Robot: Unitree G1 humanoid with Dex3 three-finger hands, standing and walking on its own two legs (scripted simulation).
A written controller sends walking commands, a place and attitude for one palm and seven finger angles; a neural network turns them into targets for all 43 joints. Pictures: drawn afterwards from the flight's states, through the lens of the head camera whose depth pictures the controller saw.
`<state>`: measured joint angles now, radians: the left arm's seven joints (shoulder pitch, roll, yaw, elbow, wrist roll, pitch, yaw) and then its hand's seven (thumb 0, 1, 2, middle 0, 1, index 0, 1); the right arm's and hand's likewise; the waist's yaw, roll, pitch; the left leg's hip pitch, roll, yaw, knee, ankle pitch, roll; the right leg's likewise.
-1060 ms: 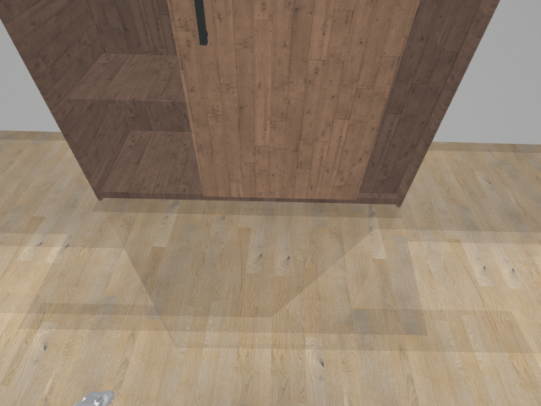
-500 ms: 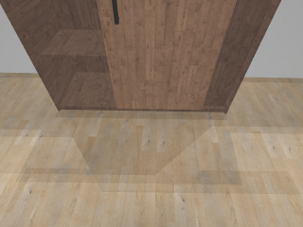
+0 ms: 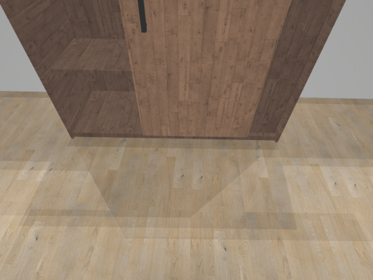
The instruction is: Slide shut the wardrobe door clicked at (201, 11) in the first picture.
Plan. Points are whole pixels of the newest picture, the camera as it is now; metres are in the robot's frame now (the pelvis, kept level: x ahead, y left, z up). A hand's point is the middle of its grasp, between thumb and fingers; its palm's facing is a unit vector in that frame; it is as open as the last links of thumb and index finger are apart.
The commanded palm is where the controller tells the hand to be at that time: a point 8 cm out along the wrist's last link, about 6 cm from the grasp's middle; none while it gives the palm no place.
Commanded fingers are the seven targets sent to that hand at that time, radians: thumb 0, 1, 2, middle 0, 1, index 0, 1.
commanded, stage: look at it before walking up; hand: right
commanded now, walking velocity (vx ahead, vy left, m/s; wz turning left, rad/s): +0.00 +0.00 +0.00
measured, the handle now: out of the picture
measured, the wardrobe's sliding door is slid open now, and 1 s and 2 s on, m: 0.52 0.52 0.52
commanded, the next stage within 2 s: walk to a spot facing it in 0.38 s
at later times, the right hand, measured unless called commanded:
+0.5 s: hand out of the picture +0.07 -0.25 -0.16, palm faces -0.02 +0.94 -0.33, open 7.4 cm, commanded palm none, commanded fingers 0.00 -0.90 -0.90 0.20 0.30 0.20 0.30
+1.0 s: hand out of the picture +0.06 -0.17 -0.18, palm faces -0.17 +0.95 -0.26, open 7.4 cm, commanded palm none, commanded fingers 0.00 -0.90 -0.90 0.20 0.30 0.20 0.30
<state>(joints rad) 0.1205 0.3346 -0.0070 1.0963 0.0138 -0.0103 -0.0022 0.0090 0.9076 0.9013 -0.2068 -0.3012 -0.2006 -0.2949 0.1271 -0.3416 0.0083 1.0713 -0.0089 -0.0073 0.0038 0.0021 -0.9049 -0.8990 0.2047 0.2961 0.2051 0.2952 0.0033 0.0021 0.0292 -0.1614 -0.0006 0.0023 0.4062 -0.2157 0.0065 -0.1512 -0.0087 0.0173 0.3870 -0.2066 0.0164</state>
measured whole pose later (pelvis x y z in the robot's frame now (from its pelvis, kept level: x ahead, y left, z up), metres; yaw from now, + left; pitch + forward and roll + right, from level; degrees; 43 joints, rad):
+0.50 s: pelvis +0.00 +0.00 +0.00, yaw +0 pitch -2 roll +0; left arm 0.12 0.34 -0.01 1.10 0.01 -0.01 0.00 0.01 0.91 0.90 -0.21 -0.30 -0.20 -0.29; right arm 0.14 -0.34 0.01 1.08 -0.01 -0.01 0.00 0.00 -0.90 -0.90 0.20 0.30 0.21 0.30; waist 0.00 0.00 0.04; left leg -0.14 0.00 0.01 0.38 -0.21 0.01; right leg -0.14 -0.01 0.02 0.37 -0.20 0.02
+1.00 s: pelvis -0.02 +0.02 -0.02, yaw +12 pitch -1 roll -1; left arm 0.17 0.23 0.05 0.97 0.02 0.06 0.01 0.01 0.91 0.90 -0.21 -0.30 -0.20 -0.29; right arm 0.25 -0.20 -0.03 0.91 -0.02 0.03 0.01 0.00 -0.91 -0.90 0.20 0.30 0.20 0.29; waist -0.02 -0.03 0.10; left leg -0.34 -0.05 0.00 0.66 -0.31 0.07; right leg -0.45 -0.07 -0.02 1.05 -0.44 0.04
